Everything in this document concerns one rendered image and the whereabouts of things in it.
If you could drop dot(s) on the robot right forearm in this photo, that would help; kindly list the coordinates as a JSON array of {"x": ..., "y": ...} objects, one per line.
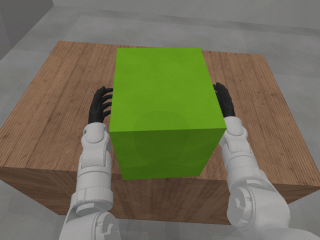
[{"x": 239, "y": 160}]

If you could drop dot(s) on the right robot upper arm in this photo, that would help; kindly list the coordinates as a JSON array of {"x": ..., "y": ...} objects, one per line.
[{"x": 261, "y": 214}]

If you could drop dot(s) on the carton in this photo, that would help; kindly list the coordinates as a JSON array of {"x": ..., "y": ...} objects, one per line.
[{"x": 165, "y": 119}]

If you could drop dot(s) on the left robot upper arm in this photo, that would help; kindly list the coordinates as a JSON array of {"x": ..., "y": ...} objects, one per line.
[{"x": 100, "y": 225}]

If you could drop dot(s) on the robot left forearm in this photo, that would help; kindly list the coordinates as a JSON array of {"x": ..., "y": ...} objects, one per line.
[{"x": 93, "y": 188}]

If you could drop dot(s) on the pedestal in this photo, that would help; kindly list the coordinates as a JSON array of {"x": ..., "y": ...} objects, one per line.
[{"x": 40, "y": 141}]

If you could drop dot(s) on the robot right hand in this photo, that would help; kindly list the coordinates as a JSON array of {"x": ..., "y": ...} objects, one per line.
[{"x": 224, "y": 100}]

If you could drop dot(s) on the robot left hand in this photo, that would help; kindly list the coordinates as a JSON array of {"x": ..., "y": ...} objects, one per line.
[{"x": 96, "y": 114}]

